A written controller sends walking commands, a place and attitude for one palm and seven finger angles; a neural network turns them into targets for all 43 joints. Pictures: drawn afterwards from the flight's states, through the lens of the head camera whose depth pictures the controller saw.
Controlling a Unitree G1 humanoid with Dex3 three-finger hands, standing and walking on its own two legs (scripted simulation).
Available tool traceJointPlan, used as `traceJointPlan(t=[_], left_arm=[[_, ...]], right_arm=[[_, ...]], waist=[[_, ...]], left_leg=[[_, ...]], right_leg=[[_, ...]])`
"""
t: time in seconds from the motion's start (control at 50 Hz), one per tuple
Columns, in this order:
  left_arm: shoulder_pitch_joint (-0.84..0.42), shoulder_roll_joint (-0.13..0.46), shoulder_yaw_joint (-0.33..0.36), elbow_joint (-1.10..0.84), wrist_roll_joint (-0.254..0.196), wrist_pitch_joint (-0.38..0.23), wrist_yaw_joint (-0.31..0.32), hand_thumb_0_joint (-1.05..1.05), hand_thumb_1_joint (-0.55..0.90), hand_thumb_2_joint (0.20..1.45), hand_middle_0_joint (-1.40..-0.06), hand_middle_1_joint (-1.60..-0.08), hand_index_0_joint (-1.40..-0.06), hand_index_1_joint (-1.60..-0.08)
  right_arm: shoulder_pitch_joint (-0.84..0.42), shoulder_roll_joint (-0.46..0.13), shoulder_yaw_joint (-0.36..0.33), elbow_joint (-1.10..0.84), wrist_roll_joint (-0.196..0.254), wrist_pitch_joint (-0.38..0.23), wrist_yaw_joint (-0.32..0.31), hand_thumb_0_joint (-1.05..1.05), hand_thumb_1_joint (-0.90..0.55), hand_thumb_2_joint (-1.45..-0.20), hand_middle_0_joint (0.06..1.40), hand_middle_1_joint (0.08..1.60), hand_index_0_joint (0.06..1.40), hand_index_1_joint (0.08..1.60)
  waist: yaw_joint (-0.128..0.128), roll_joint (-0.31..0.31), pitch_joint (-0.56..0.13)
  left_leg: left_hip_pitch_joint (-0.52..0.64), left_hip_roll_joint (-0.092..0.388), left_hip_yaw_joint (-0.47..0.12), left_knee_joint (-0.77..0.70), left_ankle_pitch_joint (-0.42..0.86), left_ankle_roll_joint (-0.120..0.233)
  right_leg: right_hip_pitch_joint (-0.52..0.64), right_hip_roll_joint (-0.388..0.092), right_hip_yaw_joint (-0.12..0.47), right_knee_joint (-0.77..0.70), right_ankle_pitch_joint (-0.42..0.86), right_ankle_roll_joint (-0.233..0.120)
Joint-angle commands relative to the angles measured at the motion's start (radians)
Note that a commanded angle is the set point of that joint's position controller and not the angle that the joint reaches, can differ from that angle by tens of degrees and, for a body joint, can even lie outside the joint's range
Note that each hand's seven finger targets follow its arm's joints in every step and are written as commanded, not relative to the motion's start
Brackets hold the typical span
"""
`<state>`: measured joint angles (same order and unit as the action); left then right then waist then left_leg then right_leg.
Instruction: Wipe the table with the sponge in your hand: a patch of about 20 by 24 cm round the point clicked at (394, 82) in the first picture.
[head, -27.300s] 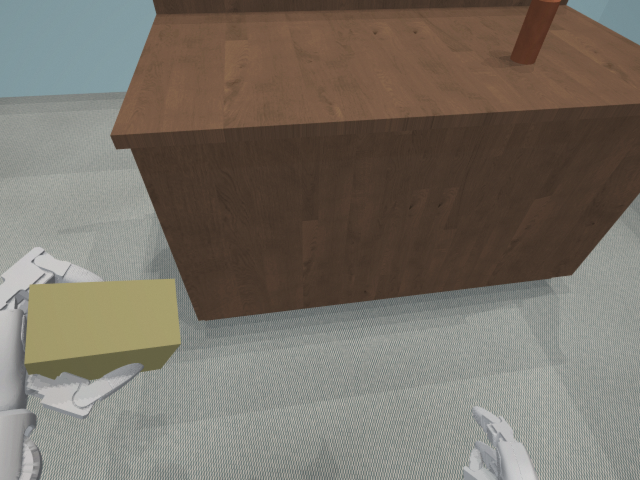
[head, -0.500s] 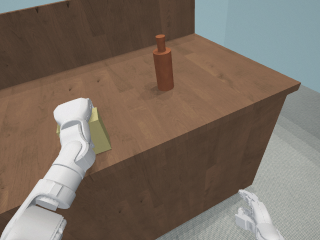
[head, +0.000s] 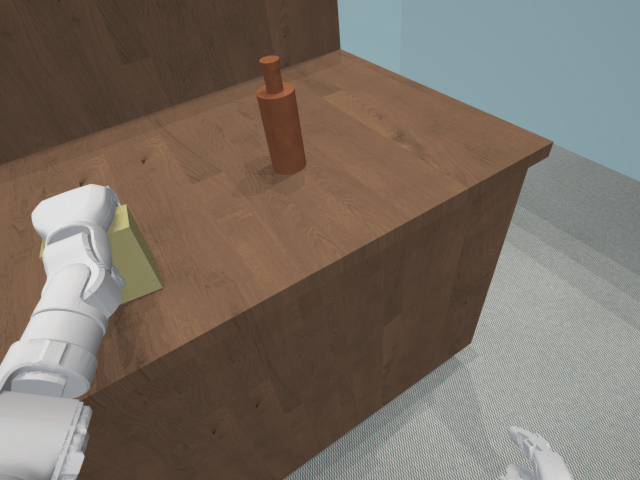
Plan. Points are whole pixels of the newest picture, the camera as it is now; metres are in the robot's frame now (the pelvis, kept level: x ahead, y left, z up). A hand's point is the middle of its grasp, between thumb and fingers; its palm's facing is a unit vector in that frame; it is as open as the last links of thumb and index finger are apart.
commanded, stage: wipe forward along the third lane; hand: left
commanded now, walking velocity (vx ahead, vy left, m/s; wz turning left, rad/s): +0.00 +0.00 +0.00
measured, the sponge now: (112, 270) +0.37 +0.31 +0.10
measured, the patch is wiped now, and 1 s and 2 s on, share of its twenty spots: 0.85 1.00 1.00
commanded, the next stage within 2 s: wipe back along the third lane in 0.84 s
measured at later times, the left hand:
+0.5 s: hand (88, 225) +0.41 +0.35 +0.14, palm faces -0.06 -0.02 -1.00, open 10.4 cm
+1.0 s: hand (83, 205) +0.46 +0.38 +0.14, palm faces -0.04 -0.01 -1.00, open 10.4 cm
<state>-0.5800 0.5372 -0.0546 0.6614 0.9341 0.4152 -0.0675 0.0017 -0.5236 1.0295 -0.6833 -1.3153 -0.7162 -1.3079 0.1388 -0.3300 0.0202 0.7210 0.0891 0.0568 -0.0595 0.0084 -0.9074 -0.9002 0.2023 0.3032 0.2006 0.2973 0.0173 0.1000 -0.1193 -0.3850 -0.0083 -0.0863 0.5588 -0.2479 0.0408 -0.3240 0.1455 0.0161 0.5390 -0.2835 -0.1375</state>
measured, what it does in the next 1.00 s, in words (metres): shifts its weight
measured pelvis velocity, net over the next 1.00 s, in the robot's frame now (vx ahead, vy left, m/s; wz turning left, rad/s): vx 0.01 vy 0.10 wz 0.02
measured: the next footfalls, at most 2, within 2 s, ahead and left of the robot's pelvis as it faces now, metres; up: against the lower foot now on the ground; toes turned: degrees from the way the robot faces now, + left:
none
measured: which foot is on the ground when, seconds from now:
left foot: down 0.00-1.00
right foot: down 0.00-1.00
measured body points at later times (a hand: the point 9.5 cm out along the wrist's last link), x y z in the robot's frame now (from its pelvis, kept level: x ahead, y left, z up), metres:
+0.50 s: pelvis +0.00 +0.05 +0.00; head +0.01 +0.02 +0.45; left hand +0.41 +0.35 +0.20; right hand +0.14 -0.21 -0.12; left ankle +0.02 +0.16 -0.73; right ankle -0.01 -0.03 -0.73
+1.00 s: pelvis +0.01 +0.10 +0.00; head +0.04 +0.09 +0.45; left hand +0.46 +0.38 +0.20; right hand +0.14 -0.15 -0.12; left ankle +0.02 +0.16 -0.73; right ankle -0.01 -0.02 -0.73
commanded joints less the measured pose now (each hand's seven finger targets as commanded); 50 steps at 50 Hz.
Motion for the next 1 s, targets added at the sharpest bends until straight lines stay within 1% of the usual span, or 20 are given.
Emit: traceJointPlan(t=[0.0, 0.1, 0.12, 0.18, 0.22, 0.32, 0.4, 0.46, 0.48, 0.5, 0.6, 0.66, 0.68, 0.74, 0.8, 0.82, 0.9, 0.92, 0.96, 0.98], left_arm=[[-0.275, 0.279, 0.068, -0.010, 0.025, -0.010, 0.026, 0.000, 0.100, 1.300, -1.200, -1.600, -1.200, -1.600], [-0.336, 0.268, 0.047, 0.043, 0.039, -0.009, 0.044, 0.000, 0.100, 1.300, -1.200, -1.600, -1.200, -1.600], [-0.360, 0.232, 0.013, 0.051, 0.040, -0.009, 0.044, 0.000, 0.100, 1.300, -1.200, -1.600, -1.200, -1.600], [-0.411, 0.264, 0.038, 0.079, 0.039, -0.016, 0.050, 0.000, 0.100, 1.300, -1.200, -1.600, -1.200, -1.600], [-0.432, 0.239, 0.012, 0.122, 0.048, -0.023, 0.056, 0.000, 0.100, 1.300, -1.200, -1.600, -1.200, -1.600], [-0.509, 0.247, 0.006, 0.189, 0.064, -0.031, 0.072, 0.000, 0.100, 1.300, -1.200, -1.600, -1.200, -1.600], [-0.566, 0.210, -0.023, 0.218, 0.083, -0.036, 0.085, 0.000, 0.100, 1.300, -1.200, -1.600, -1.200, -1.600], [-0.578, 0.160, -0.047, 0.225, 0.080, -0.031, 0.102, 0.000, 0.100, 1.300, -1.200, -1.600, -1.200, -1.600], [-0.569, 0.186, -0.015, 0.232, 0.072, -0.033, 0.107, 0.000, 0.100, 1.300, -1.200, -1.600, -1.200, -1.600], [-0.584, 0.154, -0.046, 0.232, 0.074, -0.032, 0.113, 0.000, 0.100, 1.300, -1.200, -1.600, -1.200, -1.600], [-0.599, 0.147, -0.035, 0.284, 0.071, -0.004, 0.135, 0.000, 0.100, 1.300, -1.200, -1.600, -1.200, -1.600], [-0.643, 0.093, -0.080, 0.293, 0.079, 0.016, 0.140, 0.000, 0.100, 1.300, -1.200, -1.600, -1.200, -1.600], [-0.653, 0.088, -0.073, 0.282, 0.072, 0.012, 0.139, 0.000, 0.100, 1.300, -1.200, -1.600, -1.200, -1.600], [-0.678, 0.106, -0.065, 0.324, 0.079, 0.027, 0.148, 0.000, 0.100, 1.300, -1.200, -1.600, -1.200, -1.600], [-0.710, 0.083, -0.078, 0.353, 0.081, 0.030, 0.149, 0.000, 0.100, 1.300, -1.200, -1.600, -1.200, -1.600], [-0.699, 0.101, -0.062, 0.366, 0.088, 0.033, 0.152, 0.000, 0.100, 1.300, -1.200, -1.600, -1.200, -1.600], [-0.744, 0.110, -0.056, 0.385, 0.097, 0.027, 0.153, 0.000, 0.100, 1.300, -1.200, -1.600, -1.200, -1.600], [-0.751, 0.071, -0.087, 0.387, 0.098, 0.028, 0.154, 0.000, 0.100, 1.300, -1.200, -1.600, -1.200, -1.600], [-0.676, 0.022, -0.097, 0.371, 0.093, 0.029, 0.153, 0.000, 0.100, 1.300, -1.200, -1.600, -1.200, -1.600], [-0.673, -0.038, -0.125, 0.331, 0.077, 0.017, 0.148, 0.000, 0.100, 1.300, -1.200, -1.600, -1.200, -1.600]], right_arm=[[-0.127, -0.087, -0.032, -0.145, 0.002, -0.045, -0.001, 0.000, -0.900, -0.900, 0.200, 0.300, 0.200, 0.300], [-0.101, -0.090, -0.036, -0.128, 0.006, -0.042, -0.001, 0.000, -0.900, -0.900, 0.200, 0.300, 0.200, 0.300], [-0.097, -0.086, -0.035, -0.129, 0.007, -0.042, -0.001, 0.000, -0.900, -0.900, 0.200, 0.300, 0.200, 0.300], [-0.086, -0.090, -0.035, -0.120, 0.006, -0.043, -0.003, 0.000, -0.900, -0.900, 0.200, 0.300, 0.200, 0.300], [-0.069, -0.088, -0.035, -0.114, 0.005, -0.042, -0.002, 0.000, -0.900, -0.900, 0.200, 0.300, 0.200, 0.300], [-0.050, -0.087, -0.031, -0.108, 0.005, -0.039, -0.002, 0.000, -0.900, -0.900, 0.200, 0.300, 0.200, 0.300], [-0.030, -0.084, -0.033, -0.105, 0.002, -0.038, 0.003, 0.000, -0.900, -0.900, 0.200, 0.300, 0.200, 0.300], [-0.025, -0.082, -0.035, -0.107, 0.000, -0.035, 0.009, 0.000, -0.900, -0.900, 0.200, 0.300, 0.200, 0.300], [-0.026, -0.082, -0.036, -0.109, 0.001, -0.035, 0.011, 0.000, -0.900, -0.900, 0.200, 0.300, 0.200, 0.300], [-0.023, -0.083, -0.035, -0.108, 0.000, -0.034, 0.011, 0.000, -0.900, -0.900, 0.200, 0.300, 0.200, 0.300], [-0.016, -0.086, -0.038, -0.092, -0.003, -0.032, 0.022, 0.000, -0.900, -0.900, 0.200, 0.300, 0.200, 0.300], [-0.014, -0.081, -0.037, -0.088, -0.004, -0.030, 0.028, 0.000, -0.900, -0.900, 0.200, 0.300, 0.200, 0.300], [-0.017, -0.079, -0.039, -0.090, -0.005, -0.033, 0.030, 0.000, -0.900, -0.900, 0.200, 0.300, 0.200, 0.300], [-0.001, -0.085, -0.039, -0.080, -0.010, -0.030, 0.032, 0.000, -0.900, -0.900, 0.200, 0.300, 0.200, 0.300], [0.008, -0.086, -0.041, -0.070, -0.015, -0.031, 0.037, 0.000, -0.900, -0.900, 0.200, 0.300, 0.200, 0.300], [0.018, -0.087, -0.043, -0.067, -0.018, -0.029, 0.039, 0.000, -0.900, -0.900, 0.200, 0.300, 0.200, 0.300], [0.032, -0.091, -0.045, -0.061, -0.024, -0.027, 0.043, 0.000, -0.900, -0.900, 0.200, 0.300, 0.200, 0.300], [0.036, -0.086, -0.045, -0.064, -0.024, -0.027, 0.046, 0.000, -0.900, -0.900, 0.200, 0.300, 0.200, 0.300], [0.037, -0.079, -0.052, -0.073, -0.027, -0.028, 0.055, 0.000, -0.900, -0.900, 0.200, 0.300, 0.200, 0.300], [0.022, -0.068, -0.052, -0.086, -0.024, -0.033, 0.059, 0.000, -0.900, -0.900, 0.200, 0.300, 0.200, 0.300]], waist=[[0.006, -0.173, -0.151], [0.000, -0.162, -0.179], [-0.008, -0.163, -0.178], [-0.012, -0.176, -0.191], [-0.020, -0.173, -0.181], [-0.032, -0.156, -0.168], [-0.042, -0.120, -0.189], [-0.049, -0.152, -0.202], [-0.036, -0.163, -0.214], [-0.046, -0.152, -0.202], [-0.039, -0.147, -0.204], [-0.051, -0.117, -0.197], [-0.041, -0.110, -0.219], [-0.052, -0.138, -0.218], [-0.058, -0.117, -0.212], [-0.050, -0.112, -0.234], [-0.062, -0.116, -0.236], [-0.065, -0.095, -0.240], [-0.044, -0.098, -0.278], [-0.038, -0.072, -0.292]], left_leg=[[-0.074, -0.052, 0.044, 0.005, 0.050, 0.014], [-0.055, -0.053, 0.055, -0.012, 0.074, 0.022], [-0.045, -0.053, 0.059, -0.020, 0.078, 0.024], [-0.037, -0.049, 0.055, -0.027, 0.081, 0.025], [-0.035, -0.049, 0.060, -0.031, 0.076, 0.026], [-0.023, -0.046, 0.059, -0.053, 0.053, 0.028], [0.014, -0.042, 0.055, -0.060, 0.072, 0.027], [0.028, -0.041, 0.057, -0.059, 0.088, 0.027], [0.024, -0.038, 0.048, -0.068, 0.097, 0.025], [0.034, -0.039, 0.049, -0.069, 0.093, 0.026], [0.065, -0.028, 0.034, -0.077, 0.129, 0.020], [0.093, -0.022, 0.022, -0.079, 0.144, 0.015], [0.107, -0.019, 0.014, -0.084, 0.163, 0.013], [0.107, -0.016, 0.008, -0.081, 0.167, 0.011], [0.127, -0.008, -0.005, -0.079, 0.188, 0.005], [0.130, -0.007, -0.007, -0.078, 0.198, 0.002], [0.145, 0.001, -0.019, -0.071, 0.236, -0.004], [0.148, -0.002, -0.015, -0.065, 0.242, -0.005], [0.183, 0.006, -0.020, -0.058, 0.305, -0.013], [0.206, 0.011, -0.034, -0.056, 0.356, -0.020]], right_leg=[[0.175, -0.186, 0.210, -0.117, 0.400, 0.143], [0.160, -0.170, 0.162, -0.120, 0.368, 0.139], [0.149, -0.164, 0.144, -0.126, 0.349, 0.135], [0.148, -0.163, 0.137, -0.134, 0.340, 0.133], [0.133, -0.156, 0.119, -0.136, 0.316, 0.132], [0.090, -0.143, 0.087, -0.153, 0.219, 0.128], [0.064, -0.133, 0.055, -0.146, 0.209, 0.118], [0.062, -0.131, 0.043, -0.145, 0.238, 0.118], [0.073, -0.130, 0.033, -0.142, 0.237, 0.115], [0.059, -0.126, 0.027, -0.140, 0.227, 0.116], [0.033, -0.115, 0.000, -0.130, 0.221, 0.105], [-0.008, -0.109, -0.013, -0.128, 0.199, 0.098], [-0.008, -0.108, -0.020, -0.123, 0.202, 0.093], [-0.015, -0.104, -0.023, -0.122, 0.194, 0.095], [-0.049, -0.099, -0.033, -0.111, 0.189, 0.089], [-0.044, -0.098, -0.034, -0.108, 0.190, 0.086], [-0.065, -0.094, -0.039, -0.099, 0.202, 0.083], [-0.074, -0.094, -0.041, -0.098, 0.205, 0.083], [-0.063, -0.092, -0.047, -0.090, 0.231, 0.079], [-0.073, -0.093, -0.052, -0.084, 0.241, 0.076]])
